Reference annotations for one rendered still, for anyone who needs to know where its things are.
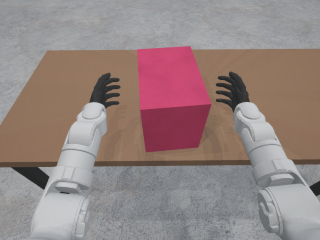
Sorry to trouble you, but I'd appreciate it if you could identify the right robot upper arm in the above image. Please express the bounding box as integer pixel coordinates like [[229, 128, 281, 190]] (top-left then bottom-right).
[[257, 183, 320, 240]]

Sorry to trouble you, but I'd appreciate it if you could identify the robot left hand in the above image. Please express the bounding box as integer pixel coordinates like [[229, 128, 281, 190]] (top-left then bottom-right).
[[89, 73, 121, 109]]

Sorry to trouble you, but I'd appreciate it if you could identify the table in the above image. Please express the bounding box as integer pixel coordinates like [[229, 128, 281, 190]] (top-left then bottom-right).
[[0, 48, 320, 196]]

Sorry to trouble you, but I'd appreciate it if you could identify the robot right forearm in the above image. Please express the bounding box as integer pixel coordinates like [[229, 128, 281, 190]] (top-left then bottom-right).
[[233, 102, 320, 207]]

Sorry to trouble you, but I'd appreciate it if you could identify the left robot upper arm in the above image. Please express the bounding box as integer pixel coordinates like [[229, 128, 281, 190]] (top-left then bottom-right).
[[22, 192, 91, 240]]

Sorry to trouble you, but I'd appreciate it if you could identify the robot left forearm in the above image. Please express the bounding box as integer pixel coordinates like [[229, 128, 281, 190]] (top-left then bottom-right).
[[30, 102, 107, 235]]

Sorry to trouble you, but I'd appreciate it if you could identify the robot right hand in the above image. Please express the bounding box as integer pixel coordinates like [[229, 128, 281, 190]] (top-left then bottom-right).
[[216, 71, 250, 113]]

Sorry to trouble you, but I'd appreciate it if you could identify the carton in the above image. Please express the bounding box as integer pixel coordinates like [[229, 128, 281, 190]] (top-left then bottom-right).
[[137, 46, 212, 153]]

